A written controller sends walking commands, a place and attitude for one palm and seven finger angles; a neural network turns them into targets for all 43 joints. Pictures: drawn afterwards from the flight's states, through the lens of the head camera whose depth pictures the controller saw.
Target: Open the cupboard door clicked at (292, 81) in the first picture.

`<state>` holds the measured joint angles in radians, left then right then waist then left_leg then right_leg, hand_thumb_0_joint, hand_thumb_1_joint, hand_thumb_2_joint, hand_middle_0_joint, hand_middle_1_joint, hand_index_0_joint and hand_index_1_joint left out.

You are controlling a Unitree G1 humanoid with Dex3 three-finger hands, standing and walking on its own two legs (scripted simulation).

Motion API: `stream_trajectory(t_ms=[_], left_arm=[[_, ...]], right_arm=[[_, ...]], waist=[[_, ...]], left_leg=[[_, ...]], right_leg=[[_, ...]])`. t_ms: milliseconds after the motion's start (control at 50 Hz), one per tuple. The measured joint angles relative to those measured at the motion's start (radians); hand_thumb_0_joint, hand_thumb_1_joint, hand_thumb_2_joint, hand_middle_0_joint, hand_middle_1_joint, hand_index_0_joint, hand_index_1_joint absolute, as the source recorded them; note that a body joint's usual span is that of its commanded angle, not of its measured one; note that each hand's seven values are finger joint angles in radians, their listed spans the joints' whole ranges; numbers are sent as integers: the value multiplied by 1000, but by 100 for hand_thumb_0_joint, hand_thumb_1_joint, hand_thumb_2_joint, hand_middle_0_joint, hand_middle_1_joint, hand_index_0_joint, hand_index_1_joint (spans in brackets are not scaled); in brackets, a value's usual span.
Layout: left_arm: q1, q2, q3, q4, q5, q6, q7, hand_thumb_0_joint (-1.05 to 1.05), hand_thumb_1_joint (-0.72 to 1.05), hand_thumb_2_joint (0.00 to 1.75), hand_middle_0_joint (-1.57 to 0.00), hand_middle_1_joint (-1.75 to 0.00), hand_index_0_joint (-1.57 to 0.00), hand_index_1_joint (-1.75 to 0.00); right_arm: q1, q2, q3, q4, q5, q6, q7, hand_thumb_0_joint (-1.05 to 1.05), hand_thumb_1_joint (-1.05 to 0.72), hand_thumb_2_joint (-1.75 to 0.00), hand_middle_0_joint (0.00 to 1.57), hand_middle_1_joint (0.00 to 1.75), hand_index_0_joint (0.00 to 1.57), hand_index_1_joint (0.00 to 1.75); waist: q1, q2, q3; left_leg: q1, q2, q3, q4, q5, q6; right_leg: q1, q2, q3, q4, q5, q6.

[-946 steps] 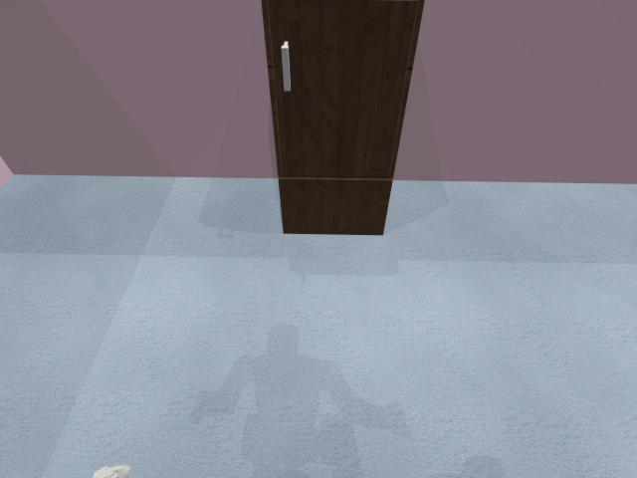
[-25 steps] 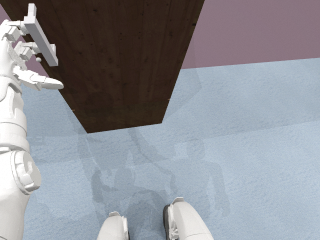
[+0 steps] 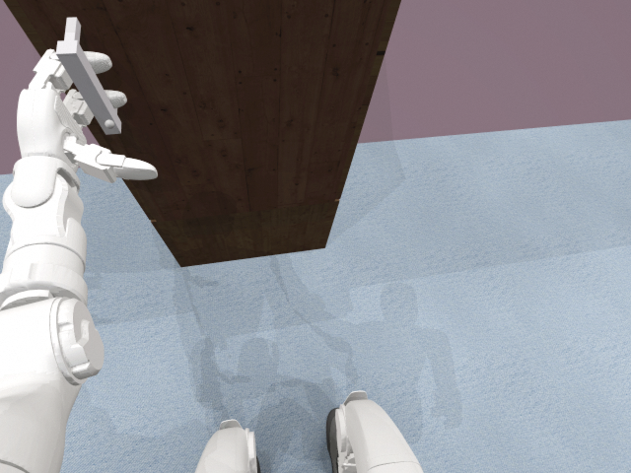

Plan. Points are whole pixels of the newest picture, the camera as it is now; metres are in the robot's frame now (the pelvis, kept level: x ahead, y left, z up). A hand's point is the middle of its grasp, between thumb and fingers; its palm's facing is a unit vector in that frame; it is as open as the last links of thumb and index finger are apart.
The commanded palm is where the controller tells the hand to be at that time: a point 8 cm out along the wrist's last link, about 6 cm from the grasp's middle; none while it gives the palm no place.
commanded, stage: slide the fingers in behind the handle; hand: left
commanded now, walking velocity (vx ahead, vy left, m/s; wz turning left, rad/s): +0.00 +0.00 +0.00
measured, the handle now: (94, 80) +0.58 +0.22 +0.07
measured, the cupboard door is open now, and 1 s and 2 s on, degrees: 0 1 31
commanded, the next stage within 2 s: close the thumb around the handle in 0.32 s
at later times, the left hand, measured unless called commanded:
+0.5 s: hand (105, 123) +0.52 +0.20 +0.07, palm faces +0.05 -1.00 -0.02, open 13.9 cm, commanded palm +0.50 +0.24 +0.07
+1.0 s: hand (106, 122) +0.52 +0.20 +0.07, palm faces +0.06 -1.00 -0.02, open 6.3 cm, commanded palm +0.50 +0.24 +0.07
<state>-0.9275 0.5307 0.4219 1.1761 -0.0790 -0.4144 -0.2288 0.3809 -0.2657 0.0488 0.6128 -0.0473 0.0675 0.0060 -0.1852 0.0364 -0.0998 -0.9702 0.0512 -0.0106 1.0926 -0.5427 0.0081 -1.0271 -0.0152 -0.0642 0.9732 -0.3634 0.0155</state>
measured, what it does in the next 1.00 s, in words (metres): stands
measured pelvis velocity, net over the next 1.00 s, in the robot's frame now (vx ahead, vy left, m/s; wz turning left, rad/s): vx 0.00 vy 0.01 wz -0.01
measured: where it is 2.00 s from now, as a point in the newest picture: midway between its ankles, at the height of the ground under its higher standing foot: outside the picture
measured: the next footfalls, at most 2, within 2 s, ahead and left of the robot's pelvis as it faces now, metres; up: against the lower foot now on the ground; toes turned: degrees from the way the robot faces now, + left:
none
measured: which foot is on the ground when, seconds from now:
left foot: down 0.00-1.00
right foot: down 0.00-1.00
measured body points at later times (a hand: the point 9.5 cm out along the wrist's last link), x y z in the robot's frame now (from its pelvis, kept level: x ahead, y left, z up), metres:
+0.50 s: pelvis +0.00 +0.00 +0.00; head +0.15 +0.02 +0.42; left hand +0.51 +0.26 +0.07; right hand -0.01 -0.26 -0.11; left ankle -0.02 +0.11 -0.66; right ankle +0.05 -0.14 -0.66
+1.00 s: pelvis +0.00 +0.01 +0.00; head +0.15 +0.02 +0.43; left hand +0.51 +0.26 +0.07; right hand +0.00 -0.25 -0.11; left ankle -0.02 +0.11 -0.66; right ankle +0.05 -0.14 -0.66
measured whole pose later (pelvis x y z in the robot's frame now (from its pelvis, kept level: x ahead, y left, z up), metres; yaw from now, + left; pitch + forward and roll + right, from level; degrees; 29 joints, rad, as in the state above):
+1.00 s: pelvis +0.00 +0.01 +0.00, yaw +0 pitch +24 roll -4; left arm -0.90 0.51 0.42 1.15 -0.09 -0.41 -0.21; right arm 0.40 -0.26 0.05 0.62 -0.05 0.07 0.01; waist -0.18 0.04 -0.11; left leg -0.96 0.05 -0.01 1.08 -0.55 0.01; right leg -1.01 -0.01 -0.06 0.96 -0.36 0.02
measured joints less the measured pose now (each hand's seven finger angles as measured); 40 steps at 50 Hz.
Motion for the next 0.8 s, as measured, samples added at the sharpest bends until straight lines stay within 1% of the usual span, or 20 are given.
stream_trajectory(t_ms=[160,280,380,460,520,580,640,800], left_arm=[[-11,7,19,4,15,1,15,-1,-50,30,-29,-120,-29,-120],[-16,24,33,18,17,7,6,-1,-50,30,-29,-120,-30,-120],[-11,28,30,7,7,1,-3,-1,-50,30,-29,-120,-30,-120],[-11,30,35,14,4,8,-13,-1,-50,30,-30,-120,-30,-120],[2,28,33,1,2,7,-15,-1,-47,31,-30,-121,-30,-121],[5,23,28,-3,-1,4,-15,-1,-40,34,-30,-121,-31,-121],[7,17,24,-7,-1,4,-13,-1,-29,39,-30,-122,-31,-123],[12,1,12,-16,-1,5,6,0,10,55,-31,-126,-33,-126]], right_arm=[[5,-5,-1,-5,-3,-3,0,0,-91,-89,21,30,20,29],[10,-6,4,-4,1,-2,-3,0,-91,-89,21,30,20,29],[17,-5,2,-1,0,-4,-3,0,-91,-89,21,30,20,29],[17,-7,4,1,1,-3,-4,0,-91,-89,21,30,20,29],[18,-7,2,-3,0,-3,-3,0,-91,-89,21,30,20,29],[17,-7,1,-2,0,-3,-2,0,-91,-89,21,30,20,29],[15,-7,1,-3,-1,-3,-2,0,-91,-89,21,30,20,29],[12,-2,-1,-2,-5,-1,3,0,-91,-89,21,30,20,29]], waist=[[-10,1,1],[-13,1,7],[-11,0,4],[-11,-1,3],[-10,-2,0],[-9,-3,-1],[-8,-3,-2],[-3,0,-5]], left_leg=[[-13,2,6,6,1,-1],[-14,4,8,5,3,0],[-14,4,8,3,5,0],[-13,4,8,3,4,1],[-11,4,9,2,4,2],[-9,3,9,3,3,4],[-9,2,8,4,2,5],[-2,-1,8,2,-2,8]], right_leg=[[-18,2,7,9,2,-1],[-20,5,9,7,6,-2],[-19,5,9,4,8,-1],[-17,6,9,1,9,0],[-15,6,10,-1,10,1],[-12,5,10,-2,10,3],[-10,4,10,-3,9,5],[-2,1,10,-5,5,8]])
